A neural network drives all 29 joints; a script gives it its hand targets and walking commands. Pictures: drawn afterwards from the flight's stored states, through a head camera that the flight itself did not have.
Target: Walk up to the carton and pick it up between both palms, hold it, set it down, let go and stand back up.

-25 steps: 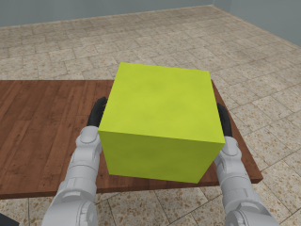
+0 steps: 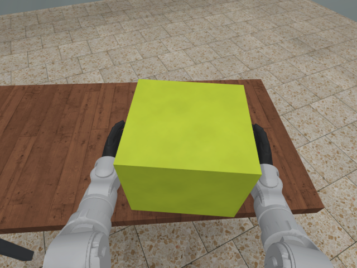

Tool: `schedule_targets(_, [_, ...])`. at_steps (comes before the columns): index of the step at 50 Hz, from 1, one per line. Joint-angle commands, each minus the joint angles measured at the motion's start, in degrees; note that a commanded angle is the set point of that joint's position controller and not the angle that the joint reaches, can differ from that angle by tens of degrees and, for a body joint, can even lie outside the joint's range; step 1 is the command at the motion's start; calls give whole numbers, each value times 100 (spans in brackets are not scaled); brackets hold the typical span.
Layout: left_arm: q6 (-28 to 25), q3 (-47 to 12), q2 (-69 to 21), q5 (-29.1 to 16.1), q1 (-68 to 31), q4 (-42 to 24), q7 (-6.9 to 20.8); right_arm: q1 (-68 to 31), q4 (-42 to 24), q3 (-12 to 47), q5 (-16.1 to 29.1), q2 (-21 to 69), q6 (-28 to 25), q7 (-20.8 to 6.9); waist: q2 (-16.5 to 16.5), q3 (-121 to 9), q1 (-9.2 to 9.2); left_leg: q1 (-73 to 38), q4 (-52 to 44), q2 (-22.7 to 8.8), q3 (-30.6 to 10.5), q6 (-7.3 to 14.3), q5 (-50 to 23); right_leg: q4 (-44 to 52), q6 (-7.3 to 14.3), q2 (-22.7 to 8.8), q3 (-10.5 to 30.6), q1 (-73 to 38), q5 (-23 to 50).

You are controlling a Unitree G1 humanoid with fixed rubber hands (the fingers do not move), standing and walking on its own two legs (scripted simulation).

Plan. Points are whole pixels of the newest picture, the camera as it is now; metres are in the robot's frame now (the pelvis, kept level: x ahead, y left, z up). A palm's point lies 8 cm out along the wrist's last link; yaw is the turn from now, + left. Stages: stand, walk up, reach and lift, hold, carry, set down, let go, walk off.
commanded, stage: set down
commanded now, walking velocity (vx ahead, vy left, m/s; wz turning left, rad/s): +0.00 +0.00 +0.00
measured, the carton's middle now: (186, 148) +0.41 +0.03 +0.02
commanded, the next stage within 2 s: none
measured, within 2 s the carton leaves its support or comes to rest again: rests again in 1.56 s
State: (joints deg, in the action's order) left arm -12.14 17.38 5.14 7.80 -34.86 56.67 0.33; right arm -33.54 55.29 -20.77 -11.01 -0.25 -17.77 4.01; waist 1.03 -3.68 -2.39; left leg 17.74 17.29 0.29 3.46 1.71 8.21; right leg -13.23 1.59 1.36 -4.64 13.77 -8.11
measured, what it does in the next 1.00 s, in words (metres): stands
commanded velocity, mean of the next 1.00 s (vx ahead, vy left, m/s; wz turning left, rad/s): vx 0.00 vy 0.00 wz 0.00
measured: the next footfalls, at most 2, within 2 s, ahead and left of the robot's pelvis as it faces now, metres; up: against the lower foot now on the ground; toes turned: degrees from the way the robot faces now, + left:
none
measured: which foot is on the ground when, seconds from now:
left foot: down 0.00-1.00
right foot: down 0.00-1.00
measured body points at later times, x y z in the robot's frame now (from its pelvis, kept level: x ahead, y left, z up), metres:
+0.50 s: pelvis +0.00 +0.00 -0.01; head +0.08 +0.01 +0.44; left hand +0.39 +0.21 -0.01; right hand +0.40 -0.15 +0.00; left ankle +0.00 +0.09 -0.75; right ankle -0.03 -0.10 -0.75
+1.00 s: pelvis -0.01 +0.00 -0.02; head +0.10 +0.01 +0.42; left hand +0.39 +0.21 -0.03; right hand +0.40 -0.15 -0.02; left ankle +0.00 +0.09 -0.75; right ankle -0.03 -0.10 -0.75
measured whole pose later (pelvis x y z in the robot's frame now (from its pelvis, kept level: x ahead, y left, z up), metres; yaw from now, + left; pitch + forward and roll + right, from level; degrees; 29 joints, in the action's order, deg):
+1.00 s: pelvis -0.01 +0.00 -0.02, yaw +0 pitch +21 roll -2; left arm -30.8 15.1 8.8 2.9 -42.7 78.6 -1.1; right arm -39.4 68.5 -26.3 -15.4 -1.3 -30.3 4.6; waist -0.3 -9.5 -2.0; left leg 38.0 26.5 -0.5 3.1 2.1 10.0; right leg -22.4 1.6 1.5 -5.3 33.9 -10.0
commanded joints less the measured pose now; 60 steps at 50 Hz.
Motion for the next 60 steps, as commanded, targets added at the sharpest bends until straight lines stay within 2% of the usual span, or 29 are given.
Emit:
schedule_targets(1, [-735,-1735,-3113,135,-3915,-1008,499,-3209,-584,2020,-445,3426,-469,-674,-197,-3524,36,-1238,372,-166,-72,-439,-2934,-455,-175,-185,202,-1619,2651])
schedule_targets(8, [-986,-1616,-3057,161,-3939,-606,510,-3206,-314,1910,-550,3475,-612,-674,-222,-3604,9,-1062,454,-189,-99,-436,-3006,-545,-169,-204,208,-1503,2732])
schedule_targets(18, [-1301,-1461,-2942,169,-4170,-150,493,-3309,7,1646,-730,3494,-750,-717,-284,-3863,-34,-830,589,-231,-104,-427,-2973,-638,-144,-224,218,-1144,2478])
schedule_targets(25, [-1550,-1513,-2962,122,-4175,74,458,-3303,202,1562,-829,3500,-919,-730,-333,-4151,0,-810,765,-257,-140,-471,-3223,-733,-125,-186,184,-878,2564])
schedule_targets(38, [-2041,-1544,-2924,70,-4246,628,465,-3345,678,1445,-976,3510,-1283,-754,-318,-4391,23,-352,972,-266,-168,-477,-3022,-957,-136,-171,180,-448,2496])
schedule_targets(42, [-2199,-1537,-2861,61,-4282,812,453,-3382,847,1404,-1024,3503,-1398,-775,-324,-4493,16,-152,1063,-260,-172,-454,-2842,-1065,-143,-167,179,-283,2373])
schedule_targets(49, [-2349,-1386,-2645,55,-4303,1366,496,-3387,1417,1163,-1162,3387,-1446,-789,-251,-4175,36,360,1139,-238,-128,-368,-2050,-1227,-120,-180,207,83,1735])
schedule_targets(60, [-2471,-1149,-2260,32,-4392,1963,481,-3506,2143,705,-1347,3165,-1485,-835,-254,-3823,53,853,1404,-235,-85,-290,-1251,-1483,-52,-170,162,856,758])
